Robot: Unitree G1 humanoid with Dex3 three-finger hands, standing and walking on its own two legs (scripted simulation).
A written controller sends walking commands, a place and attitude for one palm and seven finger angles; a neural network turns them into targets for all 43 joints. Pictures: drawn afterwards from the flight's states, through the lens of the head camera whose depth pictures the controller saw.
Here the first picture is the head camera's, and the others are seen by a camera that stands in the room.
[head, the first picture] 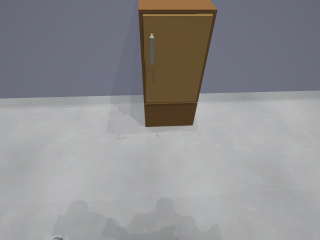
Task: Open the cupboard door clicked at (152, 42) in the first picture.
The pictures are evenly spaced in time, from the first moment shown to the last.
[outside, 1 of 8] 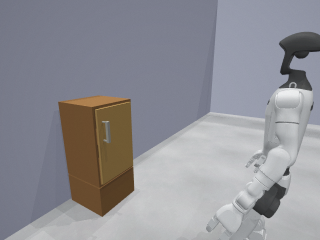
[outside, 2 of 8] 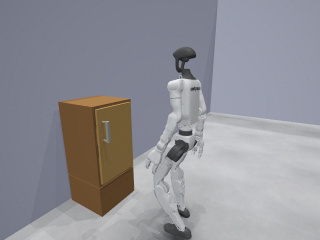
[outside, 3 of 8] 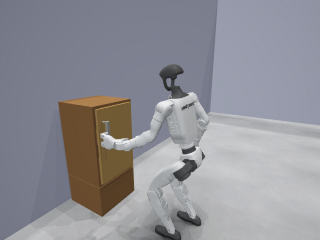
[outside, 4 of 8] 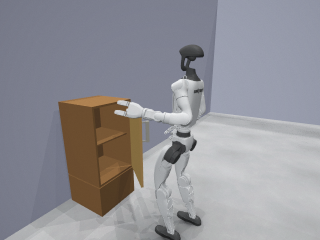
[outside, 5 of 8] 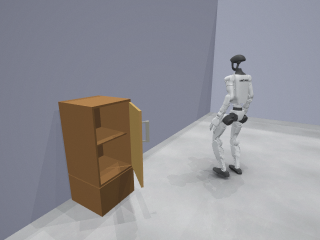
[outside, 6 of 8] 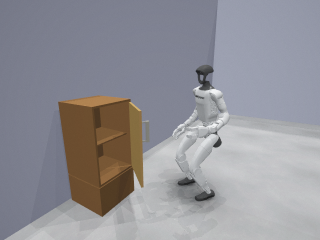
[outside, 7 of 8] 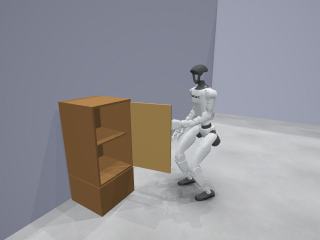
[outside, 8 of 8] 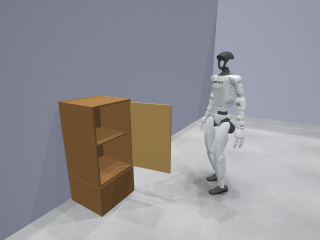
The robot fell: no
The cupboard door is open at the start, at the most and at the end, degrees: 0 100 100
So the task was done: yes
